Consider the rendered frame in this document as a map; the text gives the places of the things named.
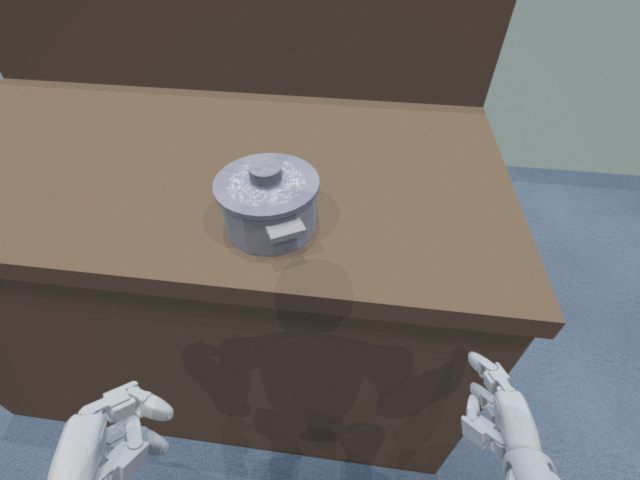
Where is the lid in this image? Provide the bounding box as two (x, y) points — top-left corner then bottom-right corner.
(212, 153), (320, 221)

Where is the robot left hand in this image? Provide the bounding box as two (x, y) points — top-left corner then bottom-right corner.
(47, 381), (174, 480)

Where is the pot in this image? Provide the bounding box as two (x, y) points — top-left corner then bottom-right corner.
(222, 198), (317, 257)

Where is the robot right forearm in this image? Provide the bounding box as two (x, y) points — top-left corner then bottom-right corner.
(503, 448), (561, 480)

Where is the table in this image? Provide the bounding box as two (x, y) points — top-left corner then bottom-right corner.
(0, 0), (566, 475)

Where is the robot right hand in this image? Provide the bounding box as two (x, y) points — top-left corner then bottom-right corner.
(461, 351), (542, 460)

